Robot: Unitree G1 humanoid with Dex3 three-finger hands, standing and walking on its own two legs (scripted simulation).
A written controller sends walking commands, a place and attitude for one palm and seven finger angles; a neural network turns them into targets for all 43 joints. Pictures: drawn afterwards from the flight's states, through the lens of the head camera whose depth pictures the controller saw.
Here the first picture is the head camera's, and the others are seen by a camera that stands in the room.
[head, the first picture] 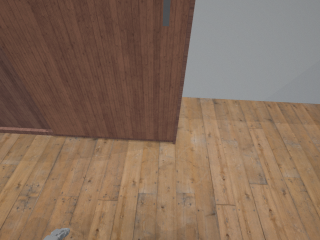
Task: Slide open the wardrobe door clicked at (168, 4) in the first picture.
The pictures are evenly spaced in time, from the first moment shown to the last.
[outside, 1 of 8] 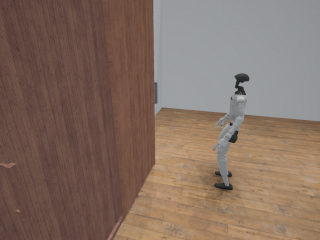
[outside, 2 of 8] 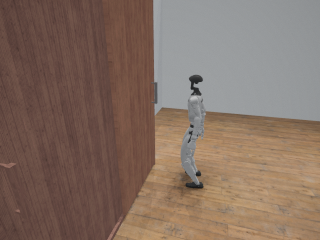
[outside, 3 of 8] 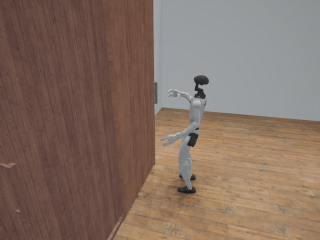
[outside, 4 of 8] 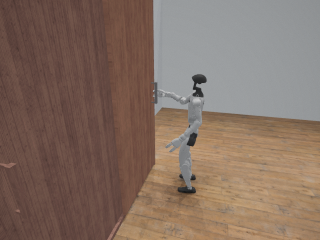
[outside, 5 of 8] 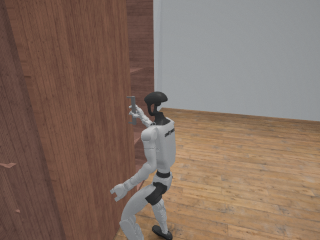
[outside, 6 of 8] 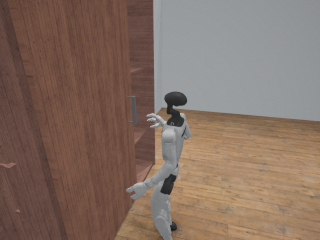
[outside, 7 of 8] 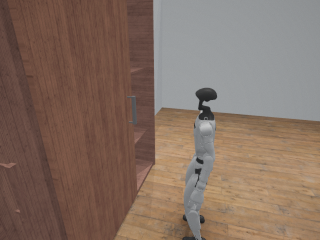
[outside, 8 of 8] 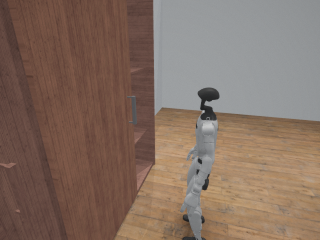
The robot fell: no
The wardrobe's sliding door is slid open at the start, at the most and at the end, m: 0.00 0.64 0.63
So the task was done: yes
